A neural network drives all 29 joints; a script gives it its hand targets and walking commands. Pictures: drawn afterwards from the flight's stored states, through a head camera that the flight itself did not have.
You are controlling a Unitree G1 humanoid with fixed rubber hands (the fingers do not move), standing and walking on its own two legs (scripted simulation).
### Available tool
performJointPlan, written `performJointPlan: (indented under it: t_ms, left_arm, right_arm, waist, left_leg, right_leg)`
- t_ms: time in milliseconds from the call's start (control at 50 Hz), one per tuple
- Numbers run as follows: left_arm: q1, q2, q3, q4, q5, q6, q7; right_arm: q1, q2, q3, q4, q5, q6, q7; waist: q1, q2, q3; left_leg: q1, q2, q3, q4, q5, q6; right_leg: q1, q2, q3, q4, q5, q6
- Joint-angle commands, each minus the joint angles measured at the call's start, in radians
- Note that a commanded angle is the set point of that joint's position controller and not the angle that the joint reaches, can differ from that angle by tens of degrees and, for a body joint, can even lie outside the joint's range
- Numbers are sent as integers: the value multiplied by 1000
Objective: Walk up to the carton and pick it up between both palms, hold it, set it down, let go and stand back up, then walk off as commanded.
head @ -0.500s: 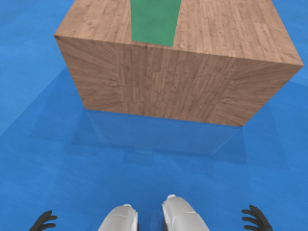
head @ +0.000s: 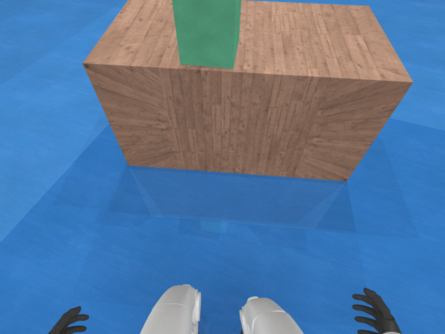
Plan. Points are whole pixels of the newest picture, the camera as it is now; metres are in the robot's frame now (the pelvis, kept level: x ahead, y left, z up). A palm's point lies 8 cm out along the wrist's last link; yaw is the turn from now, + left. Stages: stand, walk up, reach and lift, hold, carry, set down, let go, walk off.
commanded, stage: walk off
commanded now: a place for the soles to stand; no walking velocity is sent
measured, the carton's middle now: (210, 18) +1.07 +0.07 +0.03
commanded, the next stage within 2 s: none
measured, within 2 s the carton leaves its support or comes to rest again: neither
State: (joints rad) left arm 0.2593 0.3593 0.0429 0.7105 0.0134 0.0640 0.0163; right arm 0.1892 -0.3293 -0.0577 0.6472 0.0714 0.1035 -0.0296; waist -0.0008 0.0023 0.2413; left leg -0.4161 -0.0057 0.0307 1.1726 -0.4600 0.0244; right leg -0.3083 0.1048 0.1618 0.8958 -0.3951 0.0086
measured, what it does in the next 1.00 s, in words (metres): walks backwards: left foot, then right foot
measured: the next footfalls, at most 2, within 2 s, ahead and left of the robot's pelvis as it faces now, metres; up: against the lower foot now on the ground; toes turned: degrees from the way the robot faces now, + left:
left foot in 0.20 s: +0.00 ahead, +0.12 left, +0.00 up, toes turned +1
right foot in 0.66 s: -0.06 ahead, -0.12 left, +0.00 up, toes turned +12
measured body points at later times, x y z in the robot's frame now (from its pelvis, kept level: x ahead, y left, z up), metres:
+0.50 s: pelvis -0.10 +0.02 +0.02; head -0.04 +0.06 +0.46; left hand +0.01 +0.33 -0.11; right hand +0.01 -0.28 -0.07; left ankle -0.04 +0.12 -0.69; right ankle -0.09 -0.14 -0.63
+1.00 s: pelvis -0.19 +0.02 +0.00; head -0.11 +0.01 +0.44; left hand -0.08 +0.33 -0.10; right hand -0.09 -0.27 -0.12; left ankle -0.17 +0.13 -0.69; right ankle -0.10 -0.13 -0.69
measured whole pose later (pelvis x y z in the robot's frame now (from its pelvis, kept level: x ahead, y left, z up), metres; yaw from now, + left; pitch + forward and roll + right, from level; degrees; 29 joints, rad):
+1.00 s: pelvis -0.19 +0.02 +0.00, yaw -1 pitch -5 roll +1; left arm 0.20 0.37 0.05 0.71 0.01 0.03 0.04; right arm 0.19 -0.35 -0.05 0.69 0.07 0.09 -0.02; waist -0.02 0.01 0.27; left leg -0.35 -0.03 0.02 0.87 -0.45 0.02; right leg -0.47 0.08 0.23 0.87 -0.32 0.04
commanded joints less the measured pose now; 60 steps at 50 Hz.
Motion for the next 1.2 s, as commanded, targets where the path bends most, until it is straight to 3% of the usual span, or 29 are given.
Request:
performJointPlan:
  t_ms: [0,40,100,140,180,200,220,240,260,300,340,460,520,580,600,620,640,660,700,740,820,920,960,980,1000,1020,1040,1080,1180]
  left_arm:
    - [-176,323,109,-214,11,-56,31]
    - [-118,324,108,-203,16,-60,34]
    - [-26,329,107,-181,22,-59,39]
    - [-5,318,102,-171,17,-51,34]
    - [-20,292,96,-152,-17,-41,30]
    - [-2,228,81,-128,-39,-47,28]
    - [-65,205,102,-146,-30,-44,41]
    - [-73,248,137,-148,-5,-31,68]
    - [-51,272,137,-136,-5,-32,64]
    - [-26,273,125,-84,0,-22,41]
    - [20,272,121,-50,-5,-15,32]
    - [27,257,113,-41,-16,-8,31]
    - [43,249,112,-52,-24,-16,24]
    - [89,249,102,-39,-26,-29,17]
    - [116,256,101,-30,-24,-37,16]
    - [115,295,103,-31,-13,-44,20]
    - [36,356,111,-71,-5,-47,24]
    - [-31,387,125,-124,2,-46,27]
    - [-111,362,117,-167,15,-58,33]
    - [-154,329,107,-169,-2,-64,36]
    - [-51,329,107,-154,10,-70,42]
    - [-23,318,100,-148,8,-56,45]
    - [-68,275,87,-127,-26,-55,41]
    - [-59,216,79,-112,-47,-66,39]
    - [-108,219,111,-110,-30,-50,55]
    - [-86,254,132,-100,-13,-40,71]
    - [-66,269,129,-82,-11,-40,65]
    - [-61,271,119,-59,-8,-26,47]
    - [-10,270,110,-31,-22,-21,32]
  right_arm:
    - [-15,-303,-95,-128,-94,-35,13]
    - [-24,-294,-89,-134,-91,-40,13]
    - [-21,-273,-84,-128,-77,-52,11]
    - [31,-259,-80,-99,-64,-65,4]
    - [114,-266,-76,-60,-66,-81,-1]
    - [114,-320,-80,-47,-88,-87,-5]
    - [87,-351,-79,-61,-97,-90,-6]
    - [70,-334,-84,-75,-106,-89,-11]
    - [21,-301,-74,-89,-107,-91,-15]
    - [-5,-266,-64,-84,-126,-79,-15]
    - [-59,-249,-60,-89,-130,-73,-16]
    - [-28,-276,-79,-100,-127,-48,-12]
    - [-56,-290,-82,-118,-125,-40,-9]
    - [-91,-304,-80,-123,-119,-30,-7]
    - [-104,-298,-78,-122,-118,-26,-5]
    - [-103,-278,-76,-124,-111,-25,0]
    - [-76,-256,-81,-123,-104,-27,3]
    - [-62,-272,-85,-126,-110,-27,-7]
    - [-73,-299,-99,-140,-112,-18,-1]
    - [-29,-302,-94,-113,-104,-30,12]
    - [-48,-288,-84,-115,-100,-33,15]
    - [48,-269,-80,-77,-69,-55,10]
    - [116,-296,-86,-40,-80,-75,4]
    - [113,-360,-93,-33,-103,-86,-2]
    - [86,-336,-74,-47,-100,-85,-6]
    - [62,-319,-70,-65,-107,-83,-9]
    - [33,-290,-66,-72,-108,-77,-7]
    - [-5,-272,-63,-78,-126,-60,-5]
    - [-46,-281,-75,-100,-131,-49,12]
  waist:
    - [-6,-151,2]
    - [19,-165,-83]
    - [42,-201,-266]
    - [37,-252,-390]
    - [-11,-210,-476]
    - [-22,-15,-508]
    - [-77,204,-370]
    - [-76,155,-278]
    - [-42,93,-230]
    - [-47,37,-192]
    - [-30,110,-210]
    - [-47,213,-206]
    - [-33,244,-209]
    - [3,232,-217]
    - [23,190,-208]
    - [25,40,-163]
    - [9,-159,-139]
    - [7,-119,-114]
    - [11,-134,4]
    - [-13,-125,-24]
    - [31,-178,-177]
    - [22,-265,-398]
    - [-35,-155,-477]
    - [-47,83,-512]
    - [-86,174,-372]
    - [-76,116,-297]
    - [-56,54,-258]
    - [-54,46,-176]
    - [-48,202,-221]
  left_leg:
    - [-68,-8,-215,192,3,-66]
    - [-84,-2,-205,101,-37,-79]
    - [-52,13,-233,-252,-139,-56]
    - [77,-14,-227,-477,-147,-27]
    - [348,12,-219,-738,102,29]
    - [455,168,-337,-761,137,63]
    - [412,404,-587,-832,210,150]
    - [319,482,-639,-815,186,204]
    - [256,452,-543,-789,284,183]
    - [209,339,-405,-796,243,134]
    - [231,302,-339,-753,323,130]
    - [247,272,-318,-763,225,121]
    - [193,278,-287,-755,219,150]
    - [112,241,-242,-677,126,111]
    - [40,199,-203,-591,51,75]
    - [-52,103,-134,-421,0,12]
    - [-101,-52,-52,-124,-81,-58]
    - [-71,-54,-178,24,-110,-63]
    - [-53,-29,-240,116,-54,-58]
    - [-68,-20,-235,116,2,-65]
    - [-90,-16,-219,-15,-86,-85]
    - [103,-8,-233,-482,-83,-20]
    - [392,51,-233,-732,227,43]
    - [534,246,-382,-711,467,96]
    - [460,401,-513,-738,602,183]
    - [410,460,-527,-707,596,239]
    - [340,417,-438,-716,559,221]
    - [234,328,-350,-753,406,171]
    - [244,237,-310,-802,14,111]
  right_leg:
    - [-303,-252,534,-607,-219,-195]
    - [-128,-259,519,-532,13,-223]
    - [117,-266,493,-414,339,-207]
    - [162,-263,454,-340,503,-174]
    - [18,-210,338,-267,397,-81]
    - [-116,-107,216,-128,243,-23]
    - [-349,113,54,89,-231,38]
    - [-343,61,116,292,-308,37]
    - [-318,37,123,385,-279,28]
    - [-281,30,100,439,-197,35]
    - [-252,20,79,442,-166,44]
    - [-187,-1,10,200,-176,41]
    - [-94,-39,-5,53,-173,12]
    - [36,-69,12,-175,-114,-12]
    - [106,-90,71,-319,-44,-24]
    - [79,-166,290,-452,-85,-51]
    - [-48,-344,646,-577,-93,-140]
    - [-189,-363,733,-586,-96,-198]
    - [-346,-310,639,-652,-324,-192]
    - [-223,-260,554,-547,-49,-189]
    - [54,-272,545,-411,388,-221]
    - [172,-264,508,-291,605,-172]
    - [4,-191,353,-169,457,-79]
    - [-170,-59,199,53,260,-11]
    - [-313,93,77,226,-275,33]
    - [-314,41,107,366,-324,34]
    - [-305,35,101,434,-293,34]
    - [-268,18,83,475,-228,39]
    - [-177,-38,-34,178,-178,36]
